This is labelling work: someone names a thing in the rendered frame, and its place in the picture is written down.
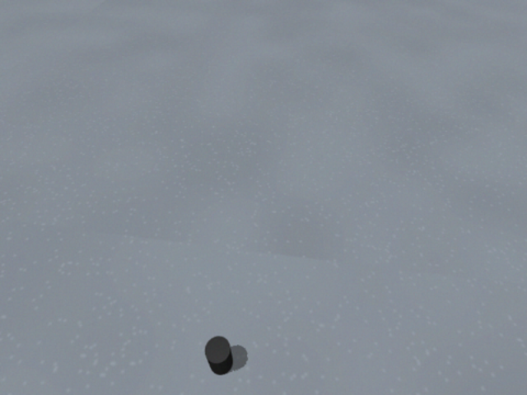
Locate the can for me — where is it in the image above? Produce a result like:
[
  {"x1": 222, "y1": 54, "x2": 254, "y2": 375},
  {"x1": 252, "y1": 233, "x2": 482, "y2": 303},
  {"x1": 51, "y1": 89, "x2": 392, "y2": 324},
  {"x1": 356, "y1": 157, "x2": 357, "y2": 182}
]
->
[{"x1": 205, "y1": 337, "x2": 233, "y2": 375}]

